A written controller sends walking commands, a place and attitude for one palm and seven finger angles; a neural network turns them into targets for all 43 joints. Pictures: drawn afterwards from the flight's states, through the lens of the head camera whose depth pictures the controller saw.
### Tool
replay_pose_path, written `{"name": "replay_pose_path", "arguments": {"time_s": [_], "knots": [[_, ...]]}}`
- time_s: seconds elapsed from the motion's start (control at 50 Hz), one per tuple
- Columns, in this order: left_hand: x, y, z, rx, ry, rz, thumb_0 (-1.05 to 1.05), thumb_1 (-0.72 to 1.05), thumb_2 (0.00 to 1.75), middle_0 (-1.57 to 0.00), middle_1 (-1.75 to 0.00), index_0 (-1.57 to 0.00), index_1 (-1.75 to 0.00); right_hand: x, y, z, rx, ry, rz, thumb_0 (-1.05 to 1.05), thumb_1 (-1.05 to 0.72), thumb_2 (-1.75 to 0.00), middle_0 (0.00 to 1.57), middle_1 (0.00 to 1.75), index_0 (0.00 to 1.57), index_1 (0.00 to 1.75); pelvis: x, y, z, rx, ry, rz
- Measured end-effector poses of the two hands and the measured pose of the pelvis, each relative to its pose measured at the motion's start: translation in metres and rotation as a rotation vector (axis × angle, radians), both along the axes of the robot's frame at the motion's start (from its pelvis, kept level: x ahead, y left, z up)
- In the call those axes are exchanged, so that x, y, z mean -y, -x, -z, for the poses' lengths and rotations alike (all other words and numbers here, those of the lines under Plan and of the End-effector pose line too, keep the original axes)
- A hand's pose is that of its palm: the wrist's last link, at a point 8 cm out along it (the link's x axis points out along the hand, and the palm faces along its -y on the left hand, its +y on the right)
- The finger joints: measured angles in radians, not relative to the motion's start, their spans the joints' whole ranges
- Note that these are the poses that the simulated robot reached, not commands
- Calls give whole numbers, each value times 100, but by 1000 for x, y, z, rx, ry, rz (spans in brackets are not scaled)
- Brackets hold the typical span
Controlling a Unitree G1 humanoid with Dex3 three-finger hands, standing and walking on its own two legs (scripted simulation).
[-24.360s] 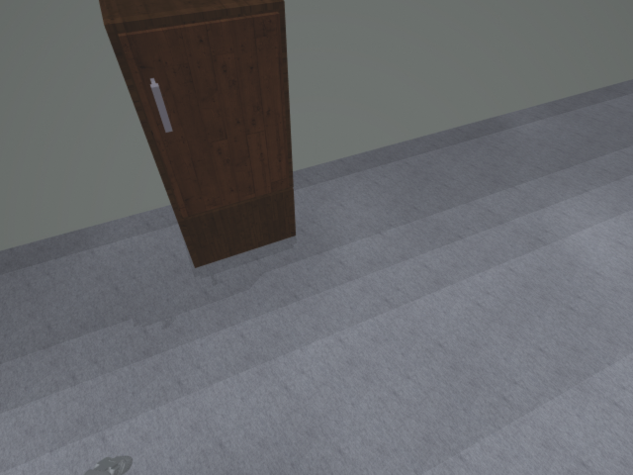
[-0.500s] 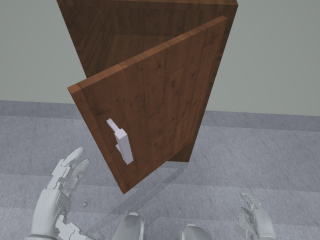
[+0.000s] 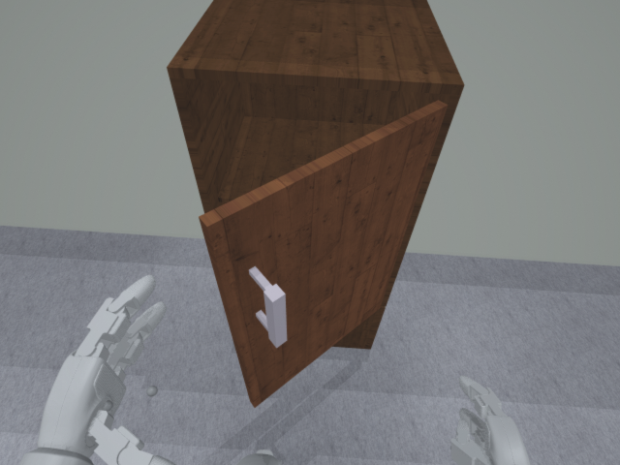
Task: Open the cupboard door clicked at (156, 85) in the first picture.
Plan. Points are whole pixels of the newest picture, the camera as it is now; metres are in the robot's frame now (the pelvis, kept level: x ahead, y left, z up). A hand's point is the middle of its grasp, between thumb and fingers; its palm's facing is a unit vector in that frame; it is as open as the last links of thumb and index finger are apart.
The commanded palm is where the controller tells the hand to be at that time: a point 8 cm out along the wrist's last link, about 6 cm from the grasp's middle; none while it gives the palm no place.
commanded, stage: draw the hand back to the body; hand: left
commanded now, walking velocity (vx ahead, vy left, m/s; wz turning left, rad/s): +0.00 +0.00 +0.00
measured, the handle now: (267, 308) +0.32 +0.08 +0.02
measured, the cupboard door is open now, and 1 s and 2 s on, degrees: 43 43 43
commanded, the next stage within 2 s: step back with the hand held close in 1.10 s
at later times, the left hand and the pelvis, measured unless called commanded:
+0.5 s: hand (57, 315) +0.21 +0.24 +0.18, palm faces +0.35 -0.85 -0.39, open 11.8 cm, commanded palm +0.17 +0.29 +0.20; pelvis +0.03 +0.01 +0.05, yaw -1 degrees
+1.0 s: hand (56, 285) +0.22 +0.23 +0.22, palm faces +0.40 -0.84 -0.38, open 7.5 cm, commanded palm +0.17 +0.27 +0.24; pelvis +0.03 -0.02 +0.07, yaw -2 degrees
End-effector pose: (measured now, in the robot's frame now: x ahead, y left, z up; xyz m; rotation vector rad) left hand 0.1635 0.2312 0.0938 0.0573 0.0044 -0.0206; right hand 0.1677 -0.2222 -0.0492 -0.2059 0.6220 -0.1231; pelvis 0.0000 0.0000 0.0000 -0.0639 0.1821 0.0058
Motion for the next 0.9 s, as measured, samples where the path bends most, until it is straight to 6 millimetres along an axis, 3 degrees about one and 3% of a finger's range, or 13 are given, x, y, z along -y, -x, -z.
{"name": "replay_pose_path", "arguments": {"time_s": [0.12,0.24,0.36,0.56,0.76,0.82,0.9], "knots": [[-14,-1,-32,-11,-159,-105,-2,-40,35,-16,-31,-16,-30,-8,-7,-15,12,-5,18,1,-90,-90,20,30,20,30,-5,-7,-14,36,-8,13],[-27,5,-46,-107,-266,-245,-1,-22,42,-17,-30,-17,-30,-17,-12,-25,2,-20,22,1,-90,-90,20,30,20,30,-10,-15,-31,79,-18,19],[-44,1,-70,-75,-327,-339,-1,-3,51,-18,-31,-17,-30,-19,-15,-31,-21,-7,-9,1,-90,-90,21,30,20,30,-10,-22,-43,123,-27,13],[-52,-14,-116,54,-368,-391,0,32,66,-19,-31,-19,-30,-10,-25,-42,-12,-6,-22,1,-90,-90,21,30,20,30,-5,-29,-58,184,-41,21],[-57,-17,-156,184,-407,-445,0,66,80,-20,-31,-20,-30,6,-31,-49,-13,1,-32,1,-90,-90,20,30,20,30,7,-29,-67,225,-47,25],[-55,-17,-158,194,-400,-456,0,75,84,-21,-31,-20,-30,11,-31,-49,-20,-4,-31,1,-90,-90,20,30,20,30,11,-27,-68,234,-50,26],[-47,-17,-147,147,-373,-444,0,82,87,-21,-31,-21,-30,17,-28,-48,-33,-8,-26,1,-90,-90,20,30,20,30,16,-26,-70,241,-52,30]]}}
